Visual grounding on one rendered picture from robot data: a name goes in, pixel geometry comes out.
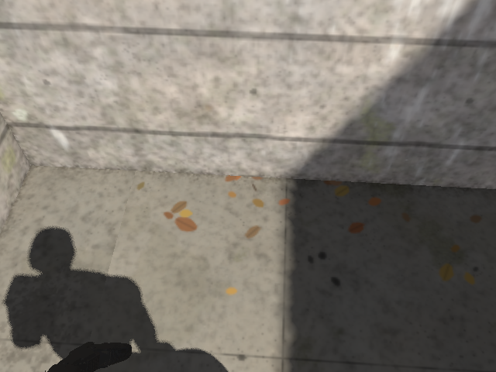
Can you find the left robot hand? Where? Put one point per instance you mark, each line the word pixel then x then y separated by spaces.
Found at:
pixel 89 357

